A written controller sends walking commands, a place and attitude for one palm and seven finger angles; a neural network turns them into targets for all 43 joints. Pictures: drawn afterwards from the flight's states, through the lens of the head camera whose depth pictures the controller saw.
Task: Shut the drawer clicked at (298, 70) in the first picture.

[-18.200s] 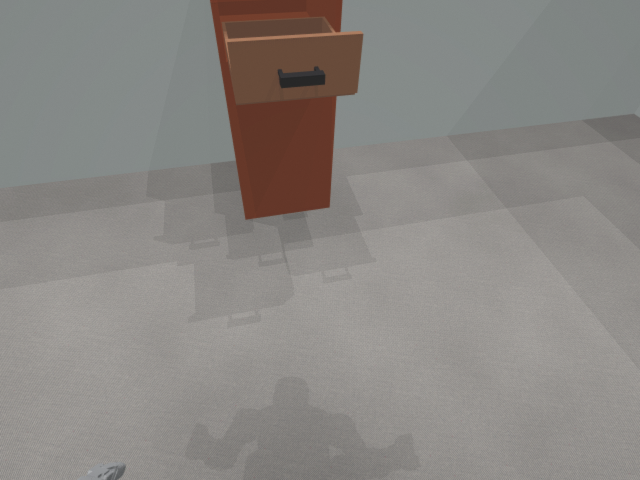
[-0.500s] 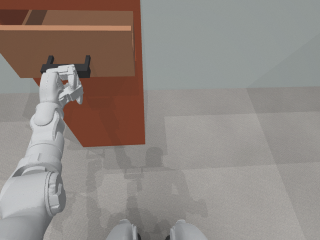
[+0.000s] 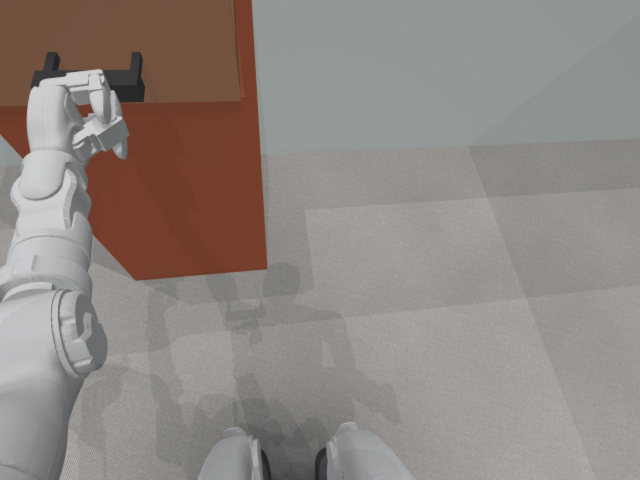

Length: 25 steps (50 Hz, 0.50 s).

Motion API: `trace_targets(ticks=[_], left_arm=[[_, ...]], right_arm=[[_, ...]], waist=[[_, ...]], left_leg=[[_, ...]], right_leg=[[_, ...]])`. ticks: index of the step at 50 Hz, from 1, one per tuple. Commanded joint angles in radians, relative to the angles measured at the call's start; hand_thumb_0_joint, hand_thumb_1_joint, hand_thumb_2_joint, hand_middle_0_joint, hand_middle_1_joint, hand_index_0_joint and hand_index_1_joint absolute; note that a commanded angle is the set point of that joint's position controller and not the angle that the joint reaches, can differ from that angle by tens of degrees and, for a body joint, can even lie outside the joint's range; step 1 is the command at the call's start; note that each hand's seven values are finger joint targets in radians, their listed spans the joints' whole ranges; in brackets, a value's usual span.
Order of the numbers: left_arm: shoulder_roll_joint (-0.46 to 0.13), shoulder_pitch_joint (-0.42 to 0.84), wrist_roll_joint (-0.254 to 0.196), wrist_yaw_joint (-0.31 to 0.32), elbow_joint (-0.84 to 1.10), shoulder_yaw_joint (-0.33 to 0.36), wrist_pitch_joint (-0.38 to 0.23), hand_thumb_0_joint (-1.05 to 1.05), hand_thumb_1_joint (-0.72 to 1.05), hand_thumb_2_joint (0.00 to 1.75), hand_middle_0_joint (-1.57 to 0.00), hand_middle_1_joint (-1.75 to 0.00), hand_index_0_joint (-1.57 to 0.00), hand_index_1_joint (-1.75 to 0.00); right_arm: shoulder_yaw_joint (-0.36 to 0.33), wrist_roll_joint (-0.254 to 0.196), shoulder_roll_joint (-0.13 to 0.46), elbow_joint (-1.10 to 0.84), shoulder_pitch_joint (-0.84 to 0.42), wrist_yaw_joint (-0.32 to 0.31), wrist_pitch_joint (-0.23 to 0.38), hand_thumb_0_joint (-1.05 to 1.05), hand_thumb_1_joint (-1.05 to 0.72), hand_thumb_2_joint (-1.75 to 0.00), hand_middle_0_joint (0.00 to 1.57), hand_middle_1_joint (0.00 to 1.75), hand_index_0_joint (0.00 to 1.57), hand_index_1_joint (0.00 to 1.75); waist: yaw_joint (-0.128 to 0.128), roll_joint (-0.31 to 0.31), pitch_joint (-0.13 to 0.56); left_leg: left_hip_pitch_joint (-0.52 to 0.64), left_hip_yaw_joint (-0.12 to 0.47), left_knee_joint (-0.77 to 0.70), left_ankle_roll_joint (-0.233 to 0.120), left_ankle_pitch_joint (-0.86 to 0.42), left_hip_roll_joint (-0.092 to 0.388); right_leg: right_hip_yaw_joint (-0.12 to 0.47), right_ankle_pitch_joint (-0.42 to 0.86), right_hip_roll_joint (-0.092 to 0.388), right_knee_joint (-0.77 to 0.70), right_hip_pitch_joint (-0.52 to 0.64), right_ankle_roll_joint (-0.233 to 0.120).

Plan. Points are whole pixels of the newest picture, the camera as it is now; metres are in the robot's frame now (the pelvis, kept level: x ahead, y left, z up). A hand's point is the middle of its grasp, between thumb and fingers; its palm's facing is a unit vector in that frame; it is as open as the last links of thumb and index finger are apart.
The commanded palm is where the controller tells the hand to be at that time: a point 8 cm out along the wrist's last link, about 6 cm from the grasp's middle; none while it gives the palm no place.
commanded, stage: push the drawer shut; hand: left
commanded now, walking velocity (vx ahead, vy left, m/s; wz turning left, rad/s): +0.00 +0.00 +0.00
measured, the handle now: (93, 73) +0.61 +0.22 +0.08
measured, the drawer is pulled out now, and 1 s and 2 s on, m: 0.01 0.00 0.00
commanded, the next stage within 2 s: pull the fist back off the drawer in 0.50 s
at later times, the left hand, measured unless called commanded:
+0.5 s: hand (109, 110) +0.55 +0.20 +0.08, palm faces +0.05 -1.00 -0.02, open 3.0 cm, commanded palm +0.57 +0.21 +0.09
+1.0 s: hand (112, 111) +0.55 +0.19 +0.08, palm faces +0.04 -1.00 -0.03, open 2.9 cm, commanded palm +0.53 +0.21 +0.09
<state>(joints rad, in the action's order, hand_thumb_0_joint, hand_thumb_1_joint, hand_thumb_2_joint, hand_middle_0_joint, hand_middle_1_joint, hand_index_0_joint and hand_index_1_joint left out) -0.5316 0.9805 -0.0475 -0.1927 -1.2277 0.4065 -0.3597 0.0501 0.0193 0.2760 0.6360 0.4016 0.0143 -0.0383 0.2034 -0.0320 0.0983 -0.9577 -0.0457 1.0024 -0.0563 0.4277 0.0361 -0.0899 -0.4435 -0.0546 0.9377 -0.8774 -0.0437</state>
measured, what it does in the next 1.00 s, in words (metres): stands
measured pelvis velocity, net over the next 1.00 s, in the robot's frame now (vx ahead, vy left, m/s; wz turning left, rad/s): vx -0.04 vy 0.02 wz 0.00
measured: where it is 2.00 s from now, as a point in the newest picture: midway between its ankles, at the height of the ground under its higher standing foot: outside the picture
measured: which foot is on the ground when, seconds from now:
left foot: down 0.00-1.00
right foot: down 0.00-1.00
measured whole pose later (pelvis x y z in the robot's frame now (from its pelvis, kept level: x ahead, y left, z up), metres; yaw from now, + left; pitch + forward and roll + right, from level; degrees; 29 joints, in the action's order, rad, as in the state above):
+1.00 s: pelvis -0.04 +0.02 -0.02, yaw +0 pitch +26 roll -6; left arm -0.65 1.25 0.03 -0.14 -1.36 0.36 -0.28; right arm 0.09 0.06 0.29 0.64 0.47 0.02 0.02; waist 0.28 -0.05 0.08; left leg -1.15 -0.01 1.10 -0.08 0.40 0.03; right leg -0.13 -0.41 -0.04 1.01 -1.04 -0.03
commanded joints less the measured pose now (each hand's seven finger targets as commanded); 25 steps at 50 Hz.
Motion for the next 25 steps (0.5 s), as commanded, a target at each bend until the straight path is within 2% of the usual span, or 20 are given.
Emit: trace_targets(ticks=[1,2,4,5,8,9,10,13,15,17,20,22,23,25], left_arm=[[-0.284,0.496,-0.017,0.018,0.211,0.041,-0.057,0.0,0.9,0.9,-1.4,-1.6,-1.4,-1.6],[-0.281,0.51,-0.015,0.017,0.22,0.033,-0.057,0.0,0.9,0.9,-1.4,-1.6,-1.4,-1.6],[-0.293,0.521,-0.007,0.022,0.188,0.038,-0.047,0.0,0.9,0.9,-1.4,-1.6,-1.4,-1.6],[-0.315,0.543,-0.004,0.026,0.196,0.05,-0.05,0.0,0.9,0.9,-1.4,-1.6,-1.4,-1.6],[-0.313,0.571,0.008,0.03,0.18,0.038,-0.043,0.0,0.9,0.9,-1.4,-1.6,-1.4,-1.6],[-0.306,0.591,0.008,0.033,0.186,0.033,-0.043,0.0,0.9,0.9,-1.4,-1.6,-1.4,-1.6],[-0.298,0.611,0.01,0.036,0.186,0.03,-0.046,0.0,0.9,0.9,-1.4,-1.6,-1.4,-1.6],[-0.268,0.695,0.015,0.051,0.179,-0.002,-0.043,0.0,0.9,0.9,-1.4,-1.6,-1.4,-1.6],[-0.268,0.722,0.023,0.061,0.175,0.0,-0.047,0.0,0.9,0.9,-1.4,-1.6,-1.4,-1.6],[-0.283,0.778,0.031,0.069,0.18,-0.009,-0.049,0.0,0.9,0.9,-1.4,-1.6,-1.4,-1.6],[-0.265,0.815,0.039,0.076,0.152,-0.031,-0.044,0.0,0.9,0.9,-1.4,-1.6,-1.4,-1.6],[-0.282,0.844,0.044,0.08,0.15,-0.033,-0.042,0.0,0.9,0.9,-1.4,-1.6,-1.4,-1.6],[-0.252,0.859,0.048,0.081,0.142,-0.062,-0.039,0.0,0.9,0.9,-1.4,-1.6,-1.4,-1.6],[-0.237,0.884,0.047,0.089,0.138,-0.073,-0.034,0.0,0.9,0.9,-1.4,-1.6,-1.4,-1.6]], right_arm=[[-0.063,0.003,0.182,-0.041,0.199,-0.01,0.001,0.0,-0.9,-0.9,0.2,0.3,0.2,0.3],[-0.064,0.004,0.181,-0.039,0.203,-0.009,0.0,0.0,-0.9,-0.9,0.2,0.3,0.2,0.3],[-0.063,0.005,0.186,-0.037,0.21,-0.008,-0.005,0.0,-0.9,-0.9,0.2,0.3,0.2,0.3],[-0.061,0.009,0.188,-0.033,0.216,-0.009,-0.007,0.0,-0.9,-0.9,0.2,0.3,0.2,0.3],[-0.061,0.011,0.189,-0.032,0.227,-0.007,-0.012,0.0,-0.9,-0.9,0.2,0.3,0.2,0.3],[-0.06,0.014,0.19,-0.031,0.23,-0.007,-0.012,0.0,-0.9,-0.9,0.2,0.3,0.2,0.3],[-0.063,0.015,0.19,-0.024,0.236,-0.006,-0.014,0.0,-0.9,-0.9,0.2,0.3,0.2,0.3],[-0.063,0.02,0.194,-0.008,0.246,-0.005,-0.011,0.0,-0.9,-0.9,0.2,0.3,0.2,0.3],[-0.064,0.024,0.196,-0.001,0.253,-0.004,-0.008,0.0,-0.9,-0.9,0.2,0.3,0.2,0.3],[-0.059,0.026,0.201,0.009,0.26,-0.005,-0.004,0.0,-0.9,-0.9,0.2,0.3,0.2,0.3],[-0.055,0.03,0.204,0.02,0.264,-0.006,0.006,0.0,-0.9,-0.9,0.2,0.3,0.2,0.3],[-0.052,0.031,0.211,0.02,0.265,-0.008,0.012,0.0,-0.9,-0.9,0.2,0.3,0.2,0.3],[-0.051,0.031,0.21,0.02,0.261,-0.008,0.017,0.0,-0.9,-0.9,0.2,0.3,0.2,0.3],[-0.048,0.033,0.215,0.025,0.263,-0.009,0.028,0.0,-0.9,-0.9,0.2,0.3,0.2,0.3]], waist=[[0.02,-0.116,0.5],[0.022,-0.132,0.503],[0.035,-0.12,0.474],[0.034,-0.131,0.476],[0.043,-0.147,0.483],[0.051,-0.164,0.489],[0.059,-0.155,0.48],[0.091,-0.164,0.464],[0.095,-0.194,0.472],[0.109,-0.201,0.485],[0.128,-0.217,0.466],[0.133,-0.223,0.467],[0.138,-0.244,0.461],[0.15,-0.249,0.446]], left_leg=[[0.404,0.103,-0.069,0.011,-0.407,-0.005],[0.415,0.106,-0.068,0.012,-0.416,-0.003],[0.401,0.107,-0.067,0.011,-0.389,0.0],[0.403,0.112,-0.065,0.011,-0.405,0.0],[0.412,0.119,-0.062,0.014,-0.405,0.003],[0.426,0.122,-0.062,0.014,-0.41,0.004],[0.441,0.133,-0.058,0.015,-0.425,0.008],[0.455,0.153,-0.056,0.016,-0.382,0.014],[0.477,0.162,-0.05,0.018,-0.389,0.017],[0.481,0.177,-0.05,0.022,-0.362,0.02],[0.48,0.192,-0.048,0.021,-0.322,0.023],[0.47,0.205,-0.054,0.024,-0.273,0.026],[0.475,0.215,-0.06,0.026,-0.238,0.026],[0.478,0.232,-0.069,0.025,-0.197,0.031]], right_leg=[[0.086,0.36,-0.001,-0.105,0.141,0.027],[0.085,0.364,-0.001,-0.105,0.134,0.027],[0.081,0.331,-0.003,-0.112,0.109,0.028],[0.08,0.34,-0.004,-0.107,0.107,0.025],[0.075,0.323,-0.005,-0.107,0.085,0.025],[0.073,0.319,-0.005,-0.107,0.07,0.025],[0.066,0.316,-0.007,-0.103,0.044,0.023],[0.059,0.247,-0.008,-0.11,-0.028,0.026],[0.056,0.234,-0.008,-0.105,-0.058,0.021],[0.05,0.204,-0.007,-0.098,-0.079,0.022],[0.045,0.17,-0.005,-0.095,-0.128,0.02],[0.04,0.137,-0.003,-0.089,-0.147,0.021],[0.039,0.117,-0.001,-0.086,-0.173,0.02],[0.034,0.097,0.001,-0.082,-0.205,0.019]])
